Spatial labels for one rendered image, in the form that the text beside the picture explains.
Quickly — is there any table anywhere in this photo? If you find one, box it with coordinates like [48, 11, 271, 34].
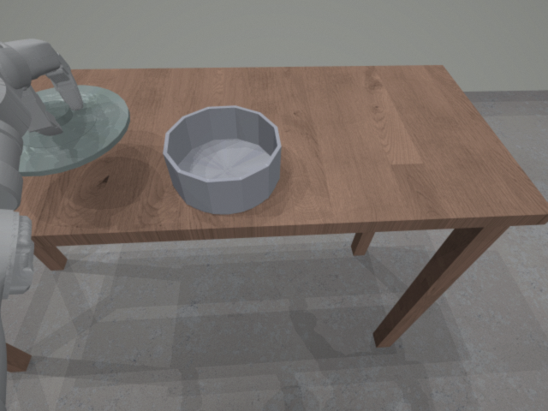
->
[6, 65, 548, 372]

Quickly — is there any knob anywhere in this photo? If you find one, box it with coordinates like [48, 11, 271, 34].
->
[44, 100, 73, 126]

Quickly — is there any left robot hand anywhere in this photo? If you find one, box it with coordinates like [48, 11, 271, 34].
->
[5, 39, 83, 136]

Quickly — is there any pot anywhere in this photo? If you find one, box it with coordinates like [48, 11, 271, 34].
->
[163, 105, 282, 214]

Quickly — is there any robot left upper arm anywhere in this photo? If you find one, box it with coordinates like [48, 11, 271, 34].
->
[0, 209, 34, 411]

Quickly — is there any left robot forearm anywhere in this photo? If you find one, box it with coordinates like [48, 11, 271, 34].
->
[0, 41, 32, 210]

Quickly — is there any lid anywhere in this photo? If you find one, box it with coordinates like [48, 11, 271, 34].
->
[19, 85, 130, 176]

